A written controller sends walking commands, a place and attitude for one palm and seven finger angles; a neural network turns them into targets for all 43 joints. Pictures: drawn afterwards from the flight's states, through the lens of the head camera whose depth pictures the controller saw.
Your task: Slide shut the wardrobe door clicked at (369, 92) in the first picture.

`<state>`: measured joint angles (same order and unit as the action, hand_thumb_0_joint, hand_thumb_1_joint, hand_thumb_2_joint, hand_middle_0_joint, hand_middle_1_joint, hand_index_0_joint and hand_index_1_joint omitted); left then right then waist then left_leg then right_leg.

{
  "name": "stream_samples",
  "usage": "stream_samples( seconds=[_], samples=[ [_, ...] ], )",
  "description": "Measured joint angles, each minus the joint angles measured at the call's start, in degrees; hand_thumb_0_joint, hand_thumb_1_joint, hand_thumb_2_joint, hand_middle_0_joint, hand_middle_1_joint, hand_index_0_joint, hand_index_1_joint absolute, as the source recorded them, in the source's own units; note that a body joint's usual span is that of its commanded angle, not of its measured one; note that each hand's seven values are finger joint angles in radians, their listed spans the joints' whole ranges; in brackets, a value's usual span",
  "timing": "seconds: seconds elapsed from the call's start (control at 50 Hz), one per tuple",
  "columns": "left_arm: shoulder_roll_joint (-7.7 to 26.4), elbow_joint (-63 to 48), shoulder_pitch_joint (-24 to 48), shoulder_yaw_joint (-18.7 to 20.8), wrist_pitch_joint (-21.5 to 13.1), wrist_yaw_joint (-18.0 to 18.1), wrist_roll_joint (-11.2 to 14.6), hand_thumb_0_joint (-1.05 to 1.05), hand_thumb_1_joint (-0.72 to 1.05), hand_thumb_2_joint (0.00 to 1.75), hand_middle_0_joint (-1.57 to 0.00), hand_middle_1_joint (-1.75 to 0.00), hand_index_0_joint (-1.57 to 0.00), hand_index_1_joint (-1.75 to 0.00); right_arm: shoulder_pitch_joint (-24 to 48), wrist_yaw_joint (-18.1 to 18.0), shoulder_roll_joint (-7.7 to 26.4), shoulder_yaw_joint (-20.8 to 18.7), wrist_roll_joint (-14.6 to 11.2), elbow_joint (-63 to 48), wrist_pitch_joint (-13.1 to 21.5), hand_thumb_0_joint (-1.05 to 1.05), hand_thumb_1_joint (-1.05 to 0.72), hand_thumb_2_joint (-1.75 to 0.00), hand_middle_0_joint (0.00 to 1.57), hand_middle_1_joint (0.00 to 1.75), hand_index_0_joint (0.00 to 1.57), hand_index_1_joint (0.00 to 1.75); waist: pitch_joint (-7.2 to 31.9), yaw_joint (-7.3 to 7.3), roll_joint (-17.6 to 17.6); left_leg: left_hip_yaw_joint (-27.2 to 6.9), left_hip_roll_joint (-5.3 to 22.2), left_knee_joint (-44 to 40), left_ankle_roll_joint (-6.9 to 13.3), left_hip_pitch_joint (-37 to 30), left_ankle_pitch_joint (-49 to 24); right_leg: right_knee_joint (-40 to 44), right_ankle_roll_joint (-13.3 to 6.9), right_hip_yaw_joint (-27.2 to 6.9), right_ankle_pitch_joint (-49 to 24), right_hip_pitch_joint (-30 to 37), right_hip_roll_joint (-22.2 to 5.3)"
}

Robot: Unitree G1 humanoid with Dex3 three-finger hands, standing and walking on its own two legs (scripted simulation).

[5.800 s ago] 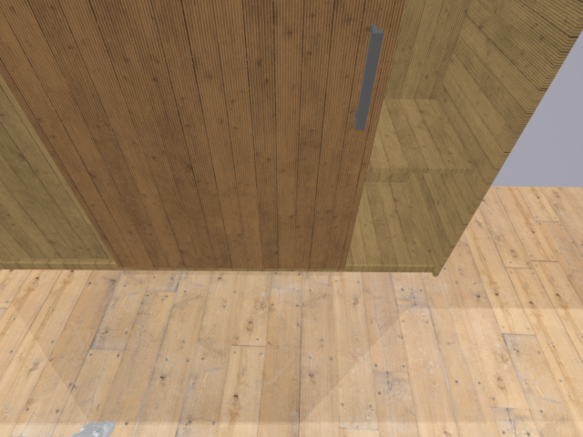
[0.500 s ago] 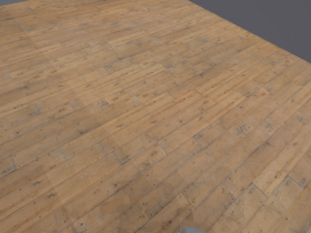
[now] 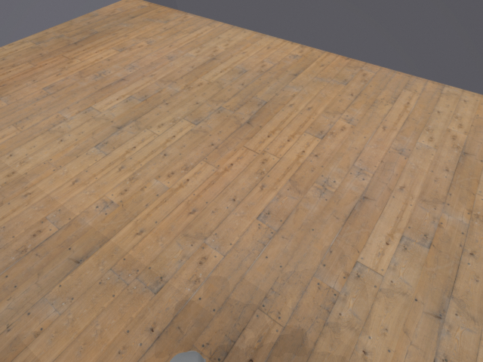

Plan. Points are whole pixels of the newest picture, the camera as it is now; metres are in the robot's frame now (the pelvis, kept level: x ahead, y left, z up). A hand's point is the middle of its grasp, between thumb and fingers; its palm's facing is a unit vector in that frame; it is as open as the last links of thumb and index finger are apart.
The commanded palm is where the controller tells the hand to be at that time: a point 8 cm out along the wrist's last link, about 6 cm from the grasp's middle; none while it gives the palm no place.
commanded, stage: walk to a spot facing it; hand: left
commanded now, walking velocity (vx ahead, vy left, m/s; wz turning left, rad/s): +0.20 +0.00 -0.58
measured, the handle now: out of the picture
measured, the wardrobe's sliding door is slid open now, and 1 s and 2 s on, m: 0.38 0.38 0.38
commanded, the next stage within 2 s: turn to face it in 0.26 s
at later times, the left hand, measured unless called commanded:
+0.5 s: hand (160, 305) +0.25 +0.19 -0.17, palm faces -0.28 -0.94 -0.20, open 7.4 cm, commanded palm none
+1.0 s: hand (136, 322) +0.22 +0.25 -0.20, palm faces +0.02 -0.98 -0.20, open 7.4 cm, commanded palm none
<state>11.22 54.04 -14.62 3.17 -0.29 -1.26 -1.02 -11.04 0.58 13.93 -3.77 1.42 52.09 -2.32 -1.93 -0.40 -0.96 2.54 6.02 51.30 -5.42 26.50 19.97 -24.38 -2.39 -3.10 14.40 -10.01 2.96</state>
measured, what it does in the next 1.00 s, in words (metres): walks ahead: left foot, then right foot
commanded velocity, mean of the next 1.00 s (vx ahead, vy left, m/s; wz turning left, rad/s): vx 0.02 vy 0.00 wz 0.20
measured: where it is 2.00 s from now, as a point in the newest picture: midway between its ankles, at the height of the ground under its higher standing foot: outside the picture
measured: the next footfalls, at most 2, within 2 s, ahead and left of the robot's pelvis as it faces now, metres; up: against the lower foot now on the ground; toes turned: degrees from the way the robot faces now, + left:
left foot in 0.14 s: +0.11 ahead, +0.14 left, +0.00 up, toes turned +0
right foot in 0.56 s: +0.16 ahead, -0.12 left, +0.00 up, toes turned -21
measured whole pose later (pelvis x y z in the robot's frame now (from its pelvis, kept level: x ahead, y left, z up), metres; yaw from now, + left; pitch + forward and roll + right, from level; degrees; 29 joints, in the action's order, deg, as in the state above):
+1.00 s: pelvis +0.12 +0.05 -0.02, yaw -1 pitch +0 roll -2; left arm 13.3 54.4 -8.4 5.5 3.6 1.1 -1.3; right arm -13.9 0.2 10.3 -4.0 1.4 53.2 -0.8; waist -3.0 2.3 2.4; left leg 6.2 3.0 41.7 2.6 22.9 19.5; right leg -63.0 3.8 5.4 26.6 -28.1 -6.4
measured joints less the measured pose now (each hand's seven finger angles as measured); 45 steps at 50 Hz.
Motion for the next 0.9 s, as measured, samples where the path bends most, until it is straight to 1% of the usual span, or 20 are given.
stream_samples(
  seconds=[0.08, 0.12, 0.14, 0.18, 0.2, 0.26, 0.32, 0.38, 0.42, 0.48, 0.52, 0.56, 0.58, 0.62, 0.64, 0.68, 0.74, 0.82, 0.88, 0.9],
  samples=[
    [0.7, 1.1, -2.4, 0.4, 0.4, 0.0, -0.1, 0.01, 0.9, 0.9, -0.2, -0.3, -0.2, -0.3, 1.4, 0.0, -0.7, 0.5, -0.4, -1.2, 1.0, 0.01, -0.91, -0.9, 0.2, 0.3, 0.2, 0.3, 0.2, -1.61, 1.4, 0.3, -2.1, -9.2, 0.9, -3.7, 0.7, -1.0, 1.1, -2.5, 1.6, 0.6, 0.2],
    [1.3, 1.7, -3.7, 0.8, 0.8, 0.1, 0.0, 0.01, 0.9, 0.9, -0.2, -0.3, -0.2, -0.3, 1.6, -0.3, -1.0, 1.0, -0.6, -2.0, 2.1, 0.01, -0.91, -0.9, 0.2, 0.3, 0.2, 0.3, 0.4, -2.01, 2.1, 1.1, -3.0, -17.1, 1.4, -7.6, -1.9, -3.8, 2.0, -3.9, 3.6, 0.0, 0.5],
    [1.5, 1.9, -4.3, 1.0, 1.2, 0.0, 0.2, 0.01, 0.9, 0.9, -0.2, -0.3, -0.2, -0.3, 1.6, -0.5, -1.1, 1.3, -0.5, -2.5, 2.9, 0.0, -0.91, -0.9, 0.2, 0.3, 0.2, 0.3, 0.7, -1.99, 2.3, 1.4, -3.0, -19.5, 2.5, -8.7, -3.4, -7.1, 1.7, -4.5, 5.8, -1.4, 0.9],
    [2.2, 2.8, -4.4, 1.6, 2.2, 0.0, 0.2, 0.01, 0.91, 0.9, -0.2, -0.3, -0.2, -0.3, 1.8, -0.8, -2.0, 2.1, -0.2, -2.8, 3.6, 0.0, -0.91, -0.9, 0.2, 0.3, 0.2, 0.3, 0.3, -2.12, 3.5, 3.6, -2.7, -17.2, 5.5, -8.9, -3.4, -19.3, 2.0, -3.0, 12.5, -6.1, 0.5],
    [2.5, 3.2, -4.3, 1.9, 2.6, -0.3, -0.1, 0.01, 0.91, 0.9, -0.2, -0.3, -0.2, -0.3, 1.4, -0.9, -2.5, 2.4, -0.1, -2.8, 3.8, 0.0, -0.91, -0.9, 0.2, 0.3, 0.2, 0.3, 0.2, -1.96, 3.6, 4.6, -2.3, -17.2, 6.4, -9.8, -2.9, -25.4, 2.3, -1.4, 13.2, -8.6, 0.2],
    [3.3, 3.4, -3.1, 2.5, 3.1, -1.1, -0.5, 0.01, 0.91, 0.9, -0.2, -0.3, -0.2, -0.3, -0.4, -1.4, -3.8, 3.1, -0.2, -2.1, 3.9, 0.0, -0.91, -0.89, 0.2, 0.3, 0.2, 0.3, -0.2, -1.34, 3.6, 6.8, -1.3, -20.9, 6.8, -13.5, -3.1, -37.1, 3.5, 2.9, 9.7, -14.7, -2.0],
    [3.6, 2.2, -1.3, 2.8, 3.2, -1.2, -0.4, 0.01, 0.91, 0.9, -0.2, -0.3, -0.2, -0.3, -2.6, -1.9, -4.7, 3.3, -0.3, -0.5, 3.9, 0.0, -0.91, -0.89, 0.21, 0.3, 0.2, 0.3, -1.0, -0.92, 3.4, 8.8, -0.7, -24.3, 6.8, -16.5, -3.7, -41.3, 4.8, 4.5, 6.0, -18.9, -3.8],
    [3.3, 1.0, 1.0, 3.0, 3.4, -1.0, -0.3, 0.01, 0.91, 0.9, -0.2, -0.3, -0.19, -0.3, -4.6, -2.3, -5.0, 2.8, -0.5, 1.5, 3.7, 0.0, -0.92, -0.89, 0.21, 0.3, 0.21, 0.3, -1.7, -0.34, 2.9, 10.8, -0.1, -25.5, 6.6, -18.4, -3.1, -40.6, 5.7, 5.1, 4.1, -21.1, -5.1],
    [3.0, 0.7, 2.7, 2.8, 3.4, -0.7, -0.4, 0.01, 0.91, 0.9, -0.2, -0.3, -0.19, -0.3, -5.9, -2.3, -5.0, 2.5, -0.4, 2.8, 3.5, 0.0, -0.92, -0.89, 0.21, 0.3, 0.2, 0.3, -2.2, 0.61, 2.6, 11.8, 0.2, -25.5, 6.5, -19.2, -2.3, -36.7, 5.8, 5.7, 3.4, -20.9, -5.8],
    [2.2, 0.7, 5.8, 1.9, 2.8, 0.1, -0.4, 0.01, 0.91, 0.9, -0.2, -0.3, -0.19, -0.3, -8.0, -2.1, -5.0, 2.2, -0.1, 5.0, 3.5, 0.0, -0.92, -0.89, 0.21, 0.3, 0.2, 0.3, -2.7, 2.48, 2.1, 12.4, 0.3, -24.6, 6.0, -19.8, -0.8, -26.5, 5.2, 6.7, 3.0, -17.9, -6.1],
    [1.4, 0.8, 7.7, 0.9, 2.0, 0.6, -0.4, 0.01, 0.91, 0.9, -0.2, -0.3, -0.19, -0.3, -9.5, -2.1, -5.0, 2.0, -0.1, 6.7, 3.3, 0.0, -0.92, -0.9, 0.2, 0.3, 0.2, 0.3, -2.9, 3.74, 1.7, 12.3, 0.3, -23.1, 5.5, -19.8, 0.6, -17.9, 4.6, 7.4, 1.9, -14.2, -5.8],
    [0.7, 1.0, 9.1, -0.2, 0.6, 1.0, -0.4, 0.01, 0.91, 0.9, -0.2, -0.3, -0.19, -0.3, -11.7, -1.9, -5.4, 2.0, -0.4, 8.5, 3.1, 0.0, -0.92, -0.9, 0.2, 0.3, 0.2, 0.3, -2.3, 4.49, 1.9, 11.8, -0.1, -20.3, 4.6, -19.3, 2.7, -7.9, 4.0, 8.3, -4.6, -9.1, -5.9],
    [0.0, 1.3, 9.9, -0.6, -0.3, 1.3, -0.4, 0.01, 0.91, 0.9, -0.2, -0.3, -0.19, -0.3, -12.3, -1.8, -5.4, 1.9, -0.7, 9.6, 2.8, 0.0, -0.92, -0.9, 0.2, 0.3, 0.2, 0.3, -2.1, 4.6, 1.3, 11.0, 0.3, -17.8, 4.2, -18.4, 3.9, -6.9, 3.3, 8.9, -3.2, -8.2, -5.8],
    [-1.9, 1.7, 11.1, -1.5, -1.4, 1.7, -0.2, 0.01, 0.91, 0.9, -0.2, -0.3, -0.19, -0.3, -12.4, -1.8, -5.3, 1.8, -1.3, 10.7, 1.3, 0.0, -0.92, -0.9, 0.2, 0.3, 0.2, 0.3, -2.4, 5.49, -0.4, 6.8, 0.1, -9.8, 3.4, -14.9, 9.5, -8.7, 2.0, 10.7, -0.1, -7.7, -5.9],
    [-2.5, 1.6, 11.4, -1.8, -1.6, 1.7, -0.2, 0.01, 0.91, 0.9, -0.2, -0.3, -0.2, -0.3, -12.3, -1.8, -5.6, 1.7, -1.4, 11.0, 0.4, 0.0, -0.92, -0.9, 0.2, 0.3, 0.2, 0.3, -2.4, 5.56, -0.5, 5.1, -0.5, -5.1, 3.2, -12.7, 12.0, -8.9, 1.7, 11.4, 0.7, -7.3, -6.3],
    [-3.7, 1.4, 11.6, -2.2, -1.4, 2.0, -0.2, 0.01, 0.91, 0.9, -0.2, -0.3, -0.2, -0.3, -11.5, -1.6, -6.1, 1.5, -1.4, 11.1, -0.6, 0.01, -0.92, -0.9, 0.2, 0.3, 0.2, 0.3, -2.2, 5.26, -0.2, 3.1, -1.4, 3.3, 2.9, -8.5, 12.9, -8.3, 1.7, 12.5, 1.0, -6.2, -7.3],
    [-4.7, 1.2, 10.9, -2.3, -0.5, 2.4, -0.4, 0.0, 0.91, 0.9, -0.2, -0.3, -0.2, -0.3, -9.7, -0.9, -6.3, 1.0, -1.2, 9.8, -1.2, 0.01, -0.91, -0.9, 0.2, 0.3, 0.2, 0.3, -1.7, 4.82, 0.2, 2.5, -1.4, 8.2, 2.5, -4.0, 10.3, -7.2, 2.2, 14.0, 0.6, -5.0, -8.5],
    [-4.2, 1.2, 9.4, -1.2, 0.7, 2.6, -0.5, 0.0, 0.91, 0.9, -0.2, -0.3, -0.2, -0.3, -6.9, -0.1, -6.0, 0.4, -0.8, 6.5, -1.0, 0.0, -0.91, -0.9, 0.2, 0.3, 0.2, 0.3, -1.2, 4.29, 1.2, 3.7, -0.6, 3.7, 2.3, -2.3, 7.1, -8.1, 3.2, 16.3, 1.2, -4.9, -10.3],
    [-2.4, 0.7, 8.4, -0.2, 1.3, 2.6, -0.5, 0.0, 0.91, 0.9, -0.21, -0.3, -0.2, -0.3, -5.2, 0.3, -5.2, 0.1, -0.6, 3.9, -0.3, 0.0, -0.91, -0.9, 0.2, 0.3, 0.2, 0.3, -1.1, 3.58, 2.1, 4.9, -0.6, -5.5, 2.5, -4.4, 1.9, -11.8, 4.4, 18.0, 3.2, -6.1, -12.0],
    [-1.9, 0.3, 7.8, 0.1, 1.7, 2.5, -0.3, 0.0, 0.91, 0.9, -0.21, -0.3, -0.2, -0.3, -5.1, 0.4, -4.5, -0.1, -0.5, 2.9, 0.1, 0.0, -0.91, -0.9, 0.2, 0.3, 0.2, 0.3, -0.8, 3.38, 1.8, 4.7, -0.6, -9.8, 3.2, -5.6, -0.3, -14.2, 4.9, 18.5, 4.4, -7.2, -12.5]
  ],
)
